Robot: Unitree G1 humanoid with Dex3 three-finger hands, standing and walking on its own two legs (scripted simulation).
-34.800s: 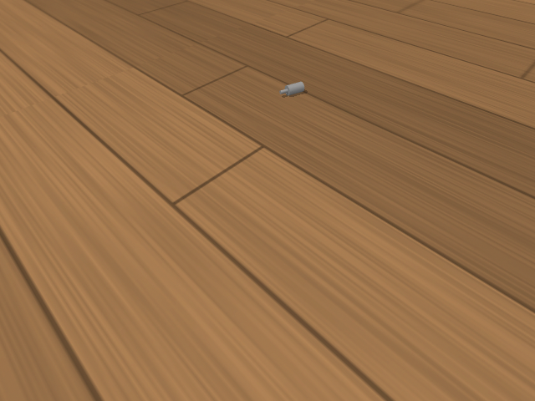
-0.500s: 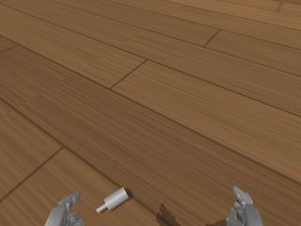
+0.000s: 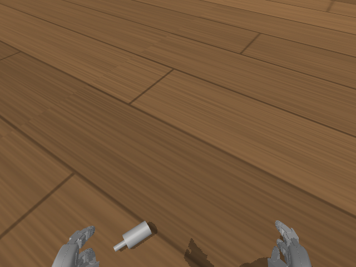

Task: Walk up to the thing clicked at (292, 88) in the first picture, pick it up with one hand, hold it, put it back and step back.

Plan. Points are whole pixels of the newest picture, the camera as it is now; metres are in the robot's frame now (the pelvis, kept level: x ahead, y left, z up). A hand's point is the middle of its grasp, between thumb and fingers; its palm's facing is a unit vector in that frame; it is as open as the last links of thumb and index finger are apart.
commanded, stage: home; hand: left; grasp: from above
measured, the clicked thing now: (131, 237) +0.40 +0.23 -0.68
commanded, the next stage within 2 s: stand in 0.18 s
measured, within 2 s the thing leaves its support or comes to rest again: neither
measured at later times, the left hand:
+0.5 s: hand out of the picture +0.12 +0.22 -0.09, palm faces +0.01 -0.94 -0.33, open 7.4 cm
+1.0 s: hand out of the picture +0.03 +0.23 -0.10, palm faces +0.04 -0.94 -0.33, open 7.4 cm
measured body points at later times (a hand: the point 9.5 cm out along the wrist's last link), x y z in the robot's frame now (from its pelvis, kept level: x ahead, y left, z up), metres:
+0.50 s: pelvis -0.02 +0.00 +0.03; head +0.01 +0.01 +0.47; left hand +0.12 +0.27 -0.07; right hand +0.11 -0.27 -0.08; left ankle -0.01 +0.12 -0.68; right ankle -0.01 -0.14 -0.68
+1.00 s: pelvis -0.02 +0.00 +0.06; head -0.02 +0.00 +0.51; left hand +0.03 +0.28 -0.07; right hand +0.06 -0.28 -0.08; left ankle -0.01 +0.12 -0.68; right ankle -0.01 -0.14 -0.68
